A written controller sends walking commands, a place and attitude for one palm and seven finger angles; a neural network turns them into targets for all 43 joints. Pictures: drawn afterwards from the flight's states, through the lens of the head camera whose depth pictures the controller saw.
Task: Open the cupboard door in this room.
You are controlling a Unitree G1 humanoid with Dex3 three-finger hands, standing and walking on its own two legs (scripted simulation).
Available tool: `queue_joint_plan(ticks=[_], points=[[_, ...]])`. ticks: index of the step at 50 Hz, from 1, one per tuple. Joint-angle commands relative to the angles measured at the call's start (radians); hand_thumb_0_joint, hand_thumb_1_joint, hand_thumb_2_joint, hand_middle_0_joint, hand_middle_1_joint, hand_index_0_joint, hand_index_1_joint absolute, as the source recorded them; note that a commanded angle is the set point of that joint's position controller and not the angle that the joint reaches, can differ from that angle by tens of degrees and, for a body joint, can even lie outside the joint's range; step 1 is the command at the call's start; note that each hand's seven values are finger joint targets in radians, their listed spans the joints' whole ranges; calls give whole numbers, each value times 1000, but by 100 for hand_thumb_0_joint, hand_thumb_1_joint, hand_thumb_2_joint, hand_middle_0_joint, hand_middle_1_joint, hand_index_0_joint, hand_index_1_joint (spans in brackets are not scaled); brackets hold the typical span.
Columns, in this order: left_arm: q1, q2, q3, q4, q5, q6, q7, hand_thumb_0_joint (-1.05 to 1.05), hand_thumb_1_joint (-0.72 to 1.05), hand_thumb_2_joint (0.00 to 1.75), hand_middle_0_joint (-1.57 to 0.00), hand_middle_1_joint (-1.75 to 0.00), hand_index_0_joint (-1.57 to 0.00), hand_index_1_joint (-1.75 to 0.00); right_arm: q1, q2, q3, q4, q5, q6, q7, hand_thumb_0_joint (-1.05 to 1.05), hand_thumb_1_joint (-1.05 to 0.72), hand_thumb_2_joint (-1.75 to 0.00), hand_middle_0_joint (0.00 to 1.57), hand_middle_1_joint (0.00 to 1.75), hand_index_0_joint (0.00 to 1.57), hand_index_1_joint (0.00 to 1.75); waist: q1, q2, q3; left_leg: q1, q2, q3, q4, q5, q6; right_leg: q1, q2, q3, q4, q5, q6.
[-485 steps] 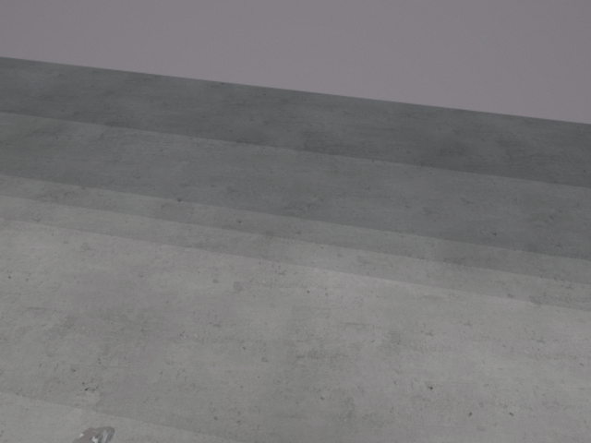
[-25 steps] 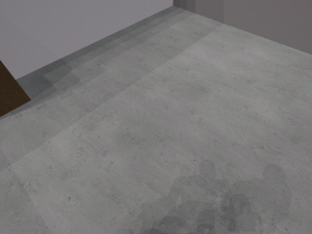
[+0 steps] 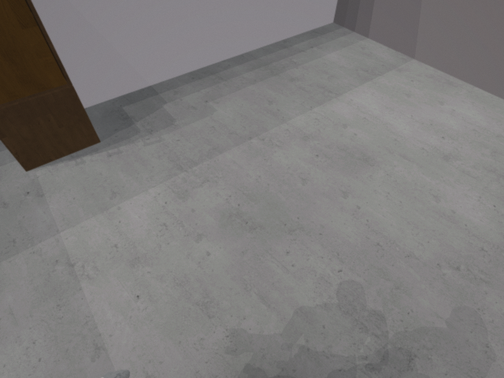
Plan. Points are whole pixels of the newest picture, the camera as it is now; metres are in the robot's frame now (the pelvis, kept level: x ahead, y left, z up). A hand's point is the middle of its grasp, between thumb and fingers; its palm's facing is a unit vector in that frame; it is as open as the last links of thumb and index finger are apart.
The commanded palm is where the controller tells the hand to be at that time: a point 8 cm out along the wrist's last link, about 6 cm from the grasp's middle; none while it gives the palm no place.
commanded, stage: turn or walk to find it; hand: left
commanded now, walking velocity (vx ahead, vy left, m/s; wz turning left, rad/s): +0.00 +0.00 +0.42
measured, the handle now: out of the picture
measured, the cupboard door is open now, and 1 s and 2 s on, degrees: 0 0 0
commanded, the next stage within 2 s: stand and wait in 0.12 s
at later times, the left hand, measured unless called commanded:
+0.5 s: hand out of the picture -0.07 +0.17 -0.18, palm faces +0.22 -0.95 -0.21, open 7.3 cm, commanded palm none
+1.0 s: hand out of the picture -0.08 +0.14 -0.17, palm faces +0.27 -0.94 -0.22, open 7.3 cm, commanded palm none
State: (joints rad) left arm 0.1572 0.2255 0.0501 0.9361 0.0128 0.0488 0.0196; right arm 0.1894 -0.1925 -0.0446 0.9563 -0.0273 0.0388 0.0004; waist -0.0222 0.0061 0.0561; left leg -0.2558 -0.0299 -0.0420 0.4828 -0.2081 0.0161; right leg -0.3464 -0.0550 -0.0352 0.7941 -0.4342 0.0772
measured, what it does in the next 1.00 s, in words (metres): steps on the spot: right foot, then left foot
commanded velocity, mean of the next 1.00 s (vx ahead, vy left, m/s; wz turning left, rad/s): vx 0.00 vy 0.00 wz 0.13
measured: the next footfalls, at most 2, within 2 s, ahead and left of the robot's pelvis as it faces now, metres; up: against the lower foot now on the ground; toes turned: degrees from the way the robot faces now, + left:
right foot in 0.06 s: +0.04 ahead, -0.13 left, +0.00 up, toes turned -2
left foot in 0.48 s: -0.07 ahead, +0.11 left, +0.00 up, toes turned +16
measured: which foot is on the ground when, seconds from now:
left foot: down 0.00-0.06, up 0.08-0.46, down 0.48-1.00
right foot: up 0.00-0.04, down 0.06-0.50, up 0.52-0.80, down 0.82-1.00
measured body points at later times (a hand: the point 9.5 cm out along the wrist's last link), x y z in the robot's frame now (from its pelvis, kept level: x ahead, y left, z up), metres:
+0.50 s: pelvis -0.04 -0.01 -0.01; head -0.02 +0.00 +0.44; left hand -0.08 +0.22 -0.17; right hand +0.05 -0.25 -0.15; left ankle -0.09 +0.11 -0.74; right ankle +0.00 -0.13 -0.74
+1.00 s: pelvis -0.07 -0.04 +0.00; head -0.07 -0.05 +0.45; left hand -0.10 +0.19 -0.15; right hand +0.02 -0.26 -0.17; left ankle -0.11 +0.10 -0.73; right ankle -0.04 -0.13 -0.74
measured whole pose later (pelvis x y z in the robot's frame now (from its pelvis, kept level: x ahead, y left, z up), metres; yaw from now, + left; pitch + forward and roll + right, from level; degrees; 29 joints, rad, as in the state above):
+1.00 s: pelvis -0.07 -0.04 +0.00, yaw +14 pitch -3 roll +0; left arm 0.24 0.15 0.01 1.09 0.02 0.00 0.03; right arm 0.22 -0.19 -0.03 1.09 -0.02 0.04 -0.02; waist 0.00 0.03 0.03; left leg -0.23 0.04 -0.01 0.60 -0.35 -0.01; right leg -0.20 -0.03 -0.11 0.52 -0.27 -0.03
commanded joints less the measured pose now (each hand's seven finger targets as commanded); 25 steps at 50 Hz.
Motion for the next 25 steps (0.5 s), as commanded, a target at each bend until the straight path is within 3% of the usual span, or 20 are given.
queue_joint_plan(ticks=[1, 2, 3, 4, 5, 6, 7, 8, 9, 12, 18, 20, 22, 23, 24, 25], points=[[107, 78, 24, -51, -7, -37, 5, 0, 90, 90, -20, -30, -20, -30, -3, -194, -62, -72, 7, -14, -7, 0, -90, -90, 20, 30, 20, 30, 46, 126, -102, -44, 194, -257, -56, 234, 101, 186, 16, -23, -320, 179, -15], [137, 114, 32, -46, -1, -45, 9, 0, 90, 90, -20, -30, -20, -30, -3, -160, -60, -77, 14, -16, -3, 0, -90, -90, 20, 30, 20, 30, 60, 47, -108, -141, 137, -217, 19, 109, 52, 298, -51, 37, -431, 222, -33], [155, 197, 49, -48, 14, -54, 18, 0, 90, 90, -20, -30, -20, -30, 11, -96, -49, -97, 21, -16, 3, 0, -90, -90, 20, 30, 20, 30, 64, -197, -103, -320, 6, -69, 214, -150, -18, 377, -284, 283, -510, 196, -116], [132, 229, 53, -73, 11, -52, 16, 0, 90, 90, -20, -30, -20, -30, -4, -113, -55, -110, 10, -6, 0, 0, -90, -90, 20, 30, 20, 30, 73, -273, -77, -327, -23, -30, 435, -351, -40, 241, -432, 382, -564, 190, -217], [88, 206, 58, -84, 5, -50, 23, 0, 90, 90, -20, -30, -20, -30, -17, -142, -66, -102, 3, 11, 1, 0, -90, -90, 20, 30, 20, 30, 63, -266, -41, -305, 12, -69, 585, -337, -34, 127, -418, 371, -592, 105, -236], [33, 176, 48, -96, 5, -48, 20, 0, 90, 90, -20, -30, -20, -30, -6, -139, -70, -78, 3, 18, 7, 0, -90, -90, 20, 30, 20, 30, 33, -175, 5, -306, 27, -66, 681, -274, -33, 70, -359, 293, -590, 70, -219], [-9, 139, 34, -101, 5, -52, 16, 0, 90, 90, -20, -30, -20, -30, 20, -125, -66, -54, 1, 20, 13, 0, -90, -90, 20, 30, 20, 30, 6, -126, 33, -294, 38, -51, 719, -208, -41, 46, -293, 197, -563, 119, -191], [-23, 118, 26, -100, 5, -58, 15, 0, 90, 90, -20, -30, -20, -30, 60, -112, -59, -35, 1, 20, 14, 0, -90, -90, 20, 30, 20, 30, -8, -136, 23, -289, 41, -34, 729, -163, -50, 67, -255, 128, -542, 194, -177], [-7, 108, 23, -95, 6, -61, 14, 0, 90, 90, -20, -30, -20, -30, 74, -104, -57, -21, 2, 21, 14, 0, -90, -90, 20, 30, 20, 30, -2, -160, 14, -274, 44, -24, 729, -139, -58, 74, -241, 97, -537, 225, -172], [46, 108, 21, -61, 9, -66, 16, 0, 90, 90, -20, -30, -20, -30, 75, -95, -48, -3, 4, 17, 9, 0, -90, -90, 20, 30, 20, 30, 16, -165, -16, -249, 55, -3, 647, -142, -74, 141, -239, 74, -524, 297, -184], [161, 144, 27, 30, 18, -62, 12, 0, 90, 90, -20, -30, -20, -30, -2, -56, -19, 6, 14, -4, -3, 0, -90, -90, 20, 30, 20, 30, 77, -175, -51, -137, 59, 73, 281, -252, -66, 241, -252, 103, -469, 504, -232], [157, 141, 25, 57, 15, -60, 13, 0, 90, 90, -20, -30, -20, -30, 24, -50, -11, 27, 19, -14, -9, 0, -90, -90, 20, 30, 20, 30, 64, -174, -78, -56, 57, 92, 154, -217, -61, 246, -247, 98, -439, 539, -226], [125, 131, 22, 70, 4, -55, 16, 0, 90, 90, -20, -30, -20, -30, 97, -49, -4, 65, 21, -27, -14, 0, -90, -90, 20, 30, 20, 30, 22, -158, -104, 97, 55, 103, -65, -36, -51, 190, -215, 50, -375, 494, -169], [125, 105, 19, 69, -5, -50, 16, 0, 90, 90, -20, -30, -20, -30, 114, -78, -6, 77, 20, -37, -14, 0, -90, -90, 20, 30, 20, 30, 14, -63, -115, 176, 97, 53, -140, 57, -36, 138, -172, 9, -305, 429, -126], [148, 63, 11, 62, -10, -43, 11, 0, 90, 90, -20, -30, -20, -30, 92, -136, -16, 70, 14, -43, -16, 0, -90, -90, 20, 30, 20, 30, 30, 104, -101, 209, 231, -95, -148, 180, 17, 25, -94, -50, -229, 269, -74], [132, 34, 0, 51, -7, -40, 6, 0, 90, 90, -20, -30, -20, -30, 77, -183, -21, 56, 13, -39, -21, 0, -90, -90, 20, 30, 20, 30, 28, 209, -65, 168, 347, -200, -174, 280, 82, -30, -51, -91, -145, 63, -42]])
